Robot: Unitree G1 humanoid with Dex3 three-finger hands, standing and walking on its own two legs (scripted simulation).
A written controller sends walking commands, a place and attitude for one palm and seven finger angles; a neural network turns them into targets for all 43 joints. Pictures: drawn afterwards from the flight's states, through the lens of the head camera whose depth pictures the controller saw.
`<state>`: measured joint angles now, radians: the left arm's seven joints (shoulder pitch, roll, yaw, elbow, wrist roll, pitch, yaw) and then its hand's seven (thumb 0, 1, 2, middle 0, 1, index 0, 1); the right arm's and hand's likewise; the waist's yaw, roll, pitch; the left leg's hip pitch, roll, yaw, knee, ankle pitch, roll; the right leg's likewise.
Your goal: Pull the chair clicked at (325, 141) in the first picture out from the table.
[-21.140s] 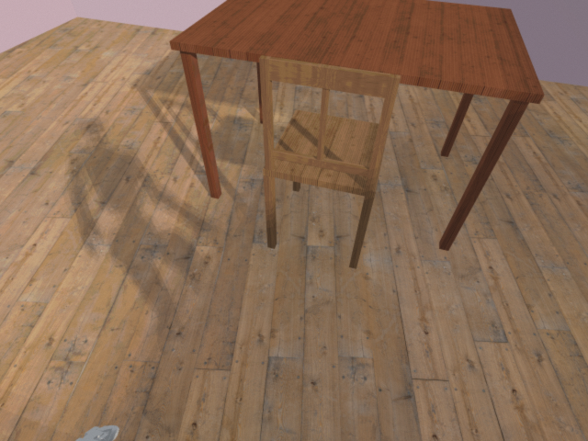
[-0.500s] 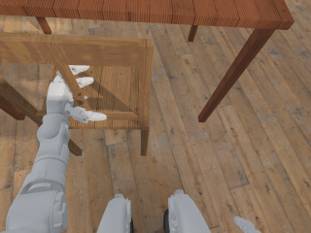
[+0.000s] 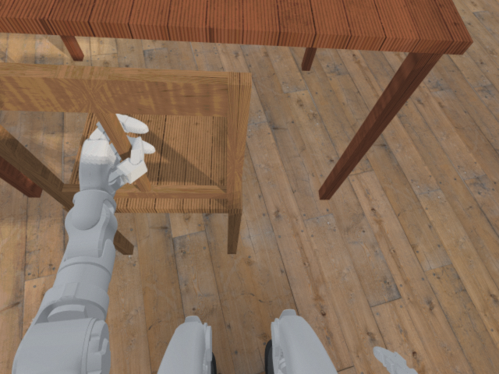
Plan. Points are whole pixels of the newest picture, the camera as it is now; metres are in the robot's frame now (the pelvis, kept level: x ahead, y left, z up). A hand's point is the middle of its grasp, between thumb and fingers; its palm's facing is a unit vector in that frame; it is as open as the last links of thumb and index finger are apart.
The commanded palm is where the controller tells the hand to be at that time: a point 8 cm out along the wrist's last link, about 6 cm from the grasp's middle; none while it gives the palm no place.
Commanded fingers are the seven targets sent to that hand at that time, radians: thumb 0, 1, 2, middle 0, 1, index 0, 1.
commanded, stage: hook a spindle and tug to test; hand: left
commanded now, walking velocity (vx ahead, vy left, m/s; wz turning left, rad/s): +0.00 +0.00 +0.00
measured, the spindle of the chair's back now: (128, 156) +0.46 +0.19 +0.00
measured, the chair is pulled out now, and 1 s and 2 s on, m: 0.00 0.04 0.17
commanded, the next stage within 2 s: step backward, pulling the chair out in 0.52 s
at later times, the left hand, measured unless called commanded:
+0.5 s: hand (141, 177) +0.41 +0.16 +0.02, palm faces -0.01 -1.00 -0.01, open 5.0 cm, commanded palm +0.38 +0.21 +0.02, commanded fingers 0.00 0.90 0.90 -0.50 -1.45 -0.50 -1.45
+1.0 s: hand (144, 180) +0.40 +0.15 +0.04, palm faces +0.04 -0.99 -0.11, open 5.0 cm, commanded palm +0.37 +0.19 +0.04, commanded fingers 0.00 0.90 0.90 -0.50 -1.45 -0.50 -1.45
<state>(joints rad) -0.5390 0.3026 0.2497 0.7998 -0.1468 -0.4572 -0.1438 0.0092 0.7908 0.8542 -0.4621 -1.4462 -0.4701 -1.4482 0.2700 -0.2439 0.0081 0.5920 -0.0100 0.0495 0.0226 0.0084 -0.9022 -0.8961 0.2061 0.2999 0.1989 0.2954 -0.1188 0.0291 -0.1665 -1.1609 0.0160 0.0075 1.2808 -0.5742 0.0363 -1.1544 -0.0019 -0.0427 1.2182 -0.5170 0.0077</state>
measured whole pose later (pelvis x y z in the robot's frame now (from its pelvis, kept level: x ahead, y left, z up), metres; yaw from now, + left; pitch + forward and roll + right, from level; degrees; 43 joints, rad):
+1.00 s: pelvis +0.03 +0.01 +0.10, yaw -1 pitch +13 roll -2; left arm -0.37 0.21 0.08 0.86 -0.07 -0.19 0.07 0.04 0.77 0.80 -0.30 -1.15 -0.49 -1.45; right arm 0.27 -0.24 0.01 0.58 0.04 0.14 -0.11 0.01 -0.90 -0.90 0.21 0.30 0.20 0.30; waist -0.09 0.00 -0.04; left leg -0.53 0.01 0.04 0.68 -0.37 0.04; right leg -0.56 0.00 -0.03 0.66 -0.27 0.02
